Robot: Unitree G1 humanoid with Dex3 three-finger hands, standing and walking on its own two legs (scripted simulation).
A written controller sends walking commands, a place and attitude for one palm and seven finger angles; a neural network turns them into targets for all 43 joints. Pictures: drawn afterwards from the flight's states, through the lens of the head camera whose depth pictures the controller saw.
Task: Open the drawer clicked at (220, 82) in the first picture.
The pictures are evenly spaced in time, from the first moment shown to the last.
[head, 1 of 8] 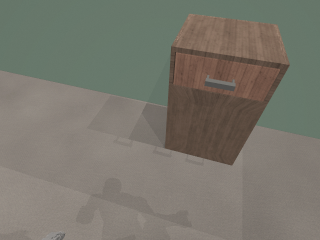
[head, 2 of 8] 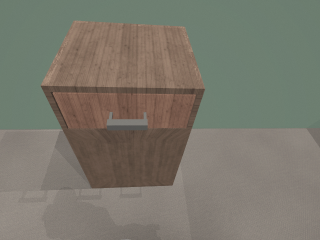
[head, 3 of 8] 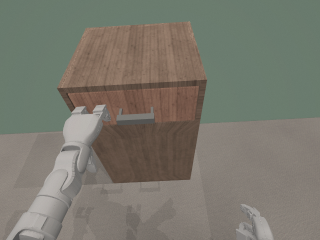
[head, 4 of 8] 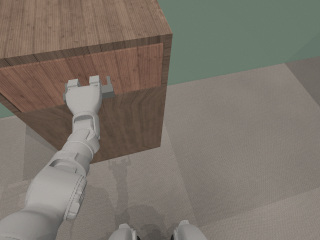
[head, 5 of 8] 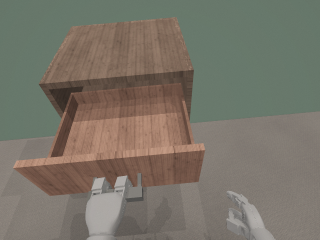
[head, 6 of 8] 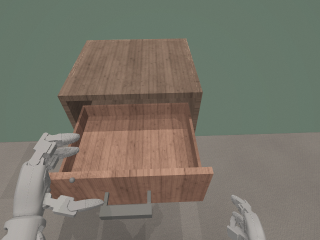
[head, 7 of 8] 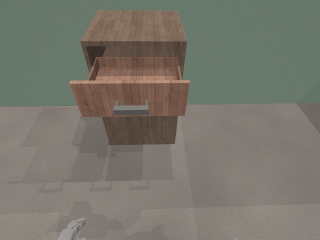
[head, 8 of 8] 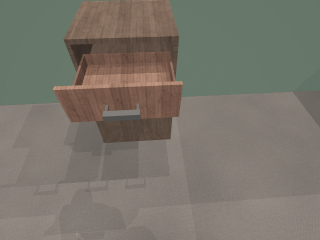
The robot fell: no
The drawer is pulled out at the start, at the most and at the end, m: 0.00 0.30 0.30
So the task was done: yes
